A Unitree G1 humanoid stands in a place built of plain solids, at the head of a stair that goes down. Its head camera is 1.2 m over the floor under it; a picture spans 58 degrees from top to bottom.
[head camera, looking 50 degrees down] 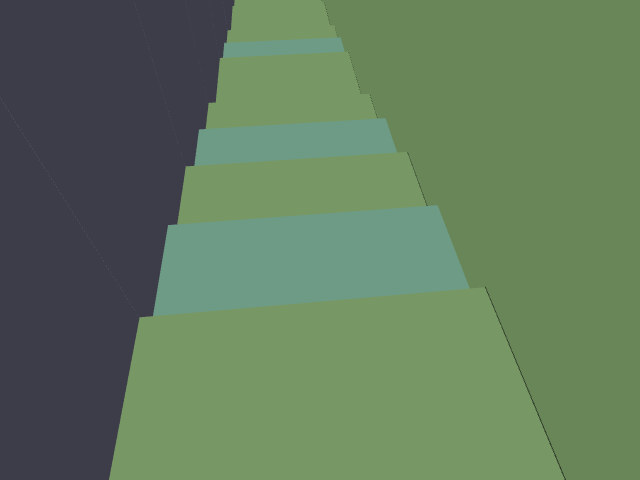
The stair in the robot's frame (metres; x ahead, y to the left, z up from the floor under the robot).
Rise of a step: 0.12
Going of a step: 0.49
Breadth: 1.12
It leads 6 degrees to the left of straight ahead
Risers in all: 5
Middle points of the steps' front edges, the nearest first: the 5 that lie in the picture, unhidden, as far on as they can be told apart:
0.75 0.01 0.00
1.23 0.06 -0.10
1.72 0.11 -0.21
2.21 0.16 -0.34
2.70 0.21 -0.47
